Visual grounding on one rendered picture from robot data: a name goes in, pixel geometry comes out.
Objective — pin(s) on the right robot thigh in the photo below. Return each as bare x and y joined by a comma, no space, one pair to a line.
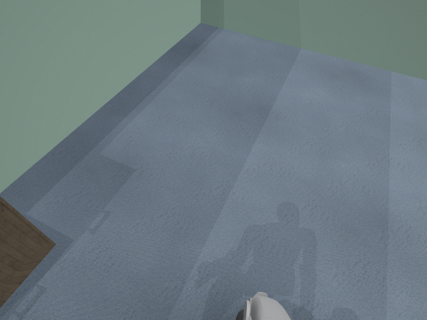
264,308

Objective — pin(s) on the cabinet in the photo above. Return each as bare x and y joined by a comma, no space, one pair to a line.
22,248

